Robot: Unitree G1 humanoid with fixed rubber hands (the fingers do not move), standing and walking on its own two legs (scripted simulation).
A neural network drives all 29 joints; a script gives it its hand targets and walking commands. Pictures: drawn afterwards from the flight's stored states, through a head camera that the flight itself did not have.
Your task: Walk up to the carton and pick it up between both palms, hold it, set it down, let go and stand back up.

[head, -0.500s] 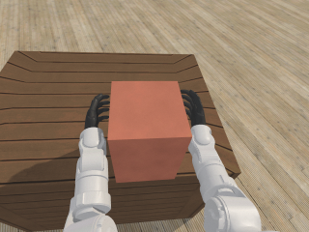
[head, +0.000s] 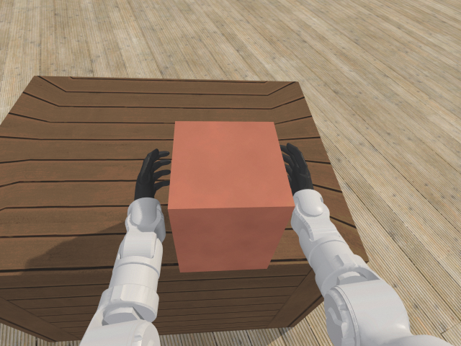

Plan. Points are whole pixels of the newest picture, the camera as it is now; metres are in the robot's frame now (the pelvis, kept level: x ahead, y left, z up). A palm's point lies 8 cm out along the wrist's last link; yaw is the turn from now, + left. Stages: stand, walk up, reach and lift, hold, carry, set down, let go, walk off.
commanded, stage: set down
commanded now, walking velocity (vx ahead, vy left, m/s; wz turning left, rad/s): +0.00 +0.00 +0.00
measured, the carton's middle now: (224, 200) +0.37 +0.04 +0.02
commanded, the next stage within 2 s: none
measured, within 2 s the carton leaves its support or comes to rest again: neither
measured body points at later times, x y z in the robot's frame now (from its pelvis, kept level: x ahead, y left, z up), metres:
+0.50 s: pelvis -0.01 +0.00 +0.00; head +0.03 +0.01 +0.45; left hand +0.36 +0.21 +0.09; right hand +0.44 -0.11 +0.11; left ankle +0.04 +0.16 -0.75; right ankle -0.02 -0.09 -0.75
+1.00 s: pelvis -0.02 +0.00 +0.00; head -0.01 +0.00 +0.45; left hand +0.34 +0.22 +0.17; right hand +0.43 -0.13 +0.18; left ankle +0.04 +0.16 -0.75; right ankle -0.02 -0.09 -0.75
